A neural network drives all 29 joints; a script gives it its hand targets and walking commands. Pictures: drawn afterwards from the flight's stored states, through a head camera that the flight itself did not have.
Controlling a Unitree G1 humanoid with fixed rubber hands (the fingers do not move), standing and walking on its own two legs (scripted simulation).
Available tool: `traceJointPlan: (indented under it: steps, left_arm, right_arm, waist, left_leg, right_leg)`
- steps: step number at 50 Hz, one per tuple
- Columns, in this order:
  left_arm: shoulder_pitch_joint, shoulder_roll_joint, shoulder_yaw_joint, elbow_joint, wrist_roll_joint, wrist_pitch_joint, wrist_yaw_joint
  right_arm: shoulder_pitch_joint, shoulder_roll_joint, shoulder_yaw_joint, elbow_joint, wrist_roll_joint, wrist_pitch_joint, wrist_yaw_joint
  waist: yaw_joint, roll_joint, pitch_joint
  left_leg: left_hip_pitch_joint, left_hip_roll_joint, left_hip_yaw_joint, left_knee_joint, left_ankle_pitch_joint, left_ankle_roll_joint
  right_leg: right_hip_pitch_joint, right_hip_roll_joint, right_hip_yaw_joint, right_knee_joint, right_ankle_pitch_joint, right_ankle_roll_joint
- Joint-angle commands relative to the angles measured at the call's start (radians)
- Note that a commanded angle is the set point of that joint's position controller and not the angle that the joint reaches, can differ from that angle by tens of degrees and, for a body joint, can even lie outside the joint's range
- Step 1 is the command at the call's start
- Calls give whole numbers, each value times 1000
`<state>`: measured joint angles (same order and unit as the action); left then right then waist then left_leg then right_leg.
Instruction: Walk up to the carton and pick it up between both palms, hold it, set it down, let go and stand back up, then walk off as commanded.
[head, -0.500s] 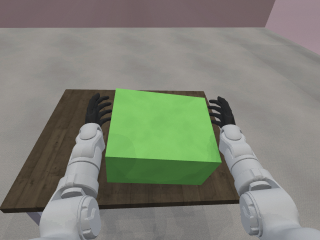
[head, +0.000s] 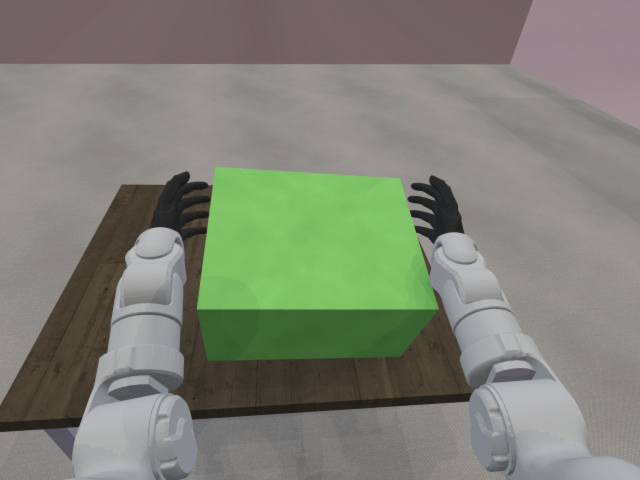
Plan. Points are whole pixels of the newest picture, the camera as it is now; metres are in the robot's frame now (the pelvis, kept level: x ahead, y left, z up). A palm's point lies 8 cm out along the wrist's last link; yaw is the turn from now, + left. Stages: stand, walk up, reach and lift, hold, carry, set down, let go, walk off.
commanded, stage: reach and lift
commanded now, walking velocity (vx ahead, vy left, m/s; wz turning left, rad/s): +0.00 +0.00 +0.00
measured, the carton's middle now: (309, 264) +0.38 +0.02 +0.10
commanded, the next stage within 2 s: hold in 1.10 s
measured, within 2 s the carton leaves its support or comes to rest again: neither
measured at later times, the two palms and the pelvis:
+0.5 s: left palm (172, 225) +0.37 +0.19 +0.17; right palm (449, 227) +0.38 -0.16 +0.17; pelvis +0.00 +0.00 +0.00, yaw +0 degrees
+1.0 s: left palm (168, 218) +0.36 +0.19 +0.18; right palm (456, 219) +0.37 -0.17 +0.19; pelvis +0.00 +0.00 +0.00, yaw +0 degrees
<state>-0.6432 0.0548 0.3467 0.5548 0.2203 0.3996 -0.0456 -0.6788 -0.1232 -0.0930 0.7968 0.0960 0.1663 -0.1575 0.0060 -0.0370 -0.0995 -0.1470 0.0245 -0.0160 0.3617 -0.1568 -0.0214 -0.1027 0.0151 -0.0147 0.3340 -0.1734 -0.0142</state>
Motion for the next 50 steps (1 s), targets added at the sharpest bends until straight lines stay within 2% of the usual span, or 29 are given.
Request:
traceJointPlan:
  steps: [1,6,13,17,25,28,31,35,44,45,46,50]
  left_arm:
    - [-494,-556,-359,-171,-53,-16,-203]
    - [-489,-526,-319,-156,-35,7,-214]
    - [-520,-532,-368,-221,-71,1,-196]
    - [-483,-507,-340,-212,-54,20,-207]
    - [-514,-512,-366,-285,-71,44,-207]
    - [-501,-499,-348,-265,-57,62,-211]
    - [-516,-493,-320,-241,-42,85,-221]
    - [-571,-498,-326,-271,-59,93,-218]
    - [-553,-497,-345,-326,-69,119,-210]
    - [-543,-489,-338,-323,-64,127,-212]
    - [-539,-486,-333,-335,-61,133,-215]
    - [-531,-491,-353,-385,-70,155,-219]
  right_arm:
    - [-646,578,241,-311,9,-55,178]
    - [-666,570,245,-305,10,-39,184]
    - [-683,597,304,-361,48,-41,172]
    - [-632,589,301,-330,49,-20,162]
    - [-673,580,325,-391,82,-12,153]
    - [-654,569,313,-366,80,2,151]
    - [-678,556,281,-343,67,14,154]
    - [-713,560,280,-355,75,20,158]
    - [-706,568,315,-395,108,37,152]
    - [-688,560,310,-387,107,44,151]
    - [-689,563,318,-404,114,49,149]
    - [-681,545,325,-437,133,67,144]
  waist:
    - [-42,22,-185]
    - [-23,-1,-158]
    - [-28,1,-236]
    - [-30,-11,-203]
    - [-38,9,-258]
    - [-42,9,-221]
    - [-42,9,-178]
    - [-44,13,-190]
    - [-47,11,-228]
    - [-57,9,-215]
    - [-54,1,-222]
    - [-72,20,-236]
  left_leg:
    - [148,-77,75,-103,152,7]
    - [137,-78,82,-115,132,22]
    - [159,-84,77,-90,220,10]
    - [164,-85,79,-95,223,14]
    - [192,-84,71,-79,284,2]
    - [189,-85,70,-83,257,5]
    - [178,-79,71,-101,196,10]
    - [175,-78,67,-101,186,11]
    - [190,-83,67,-87,221,10]
    - [194,-83,66,-87,217,11]
    - [196,-85,66,-85,226,14]
    - [207,-85,59,-81,253,3]
  right_leg:
    - [130,19,-31,-125,97,31]
    - [136,15,-29,-133,82,39]
    - [179,15,-26,-110,220,50]
    - [190,7,-21,-110,257,59]
    - [203,13,-28,-98,301,57]
    - [191,10,-26,-106,274,58]
    - [160,10,-31,-124,173,55]
    - [147,13,-32,-128,140,50]
    - [173,12,-28,-118,198,52]
    - [171,11,-28,-119,204,53]
    - [181,12,-28,-119,215,55]
    - [189,15,-28,-111,254,54]
